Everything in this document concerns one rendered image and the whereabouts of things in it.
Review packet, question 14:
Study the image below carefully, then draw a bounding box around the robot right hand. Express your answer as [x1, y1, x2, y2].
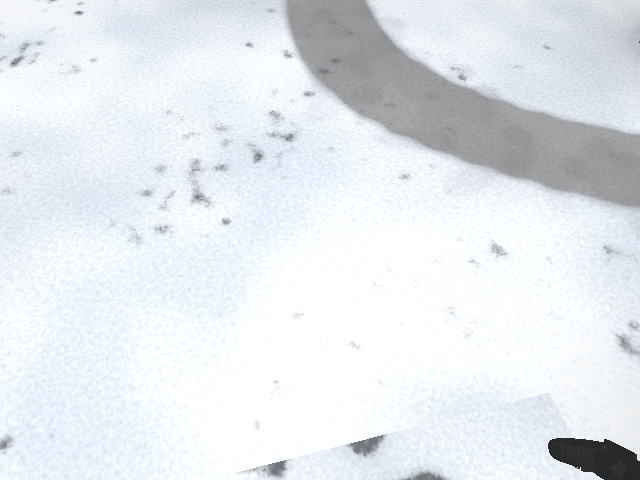
[548, 438, 640, 480]

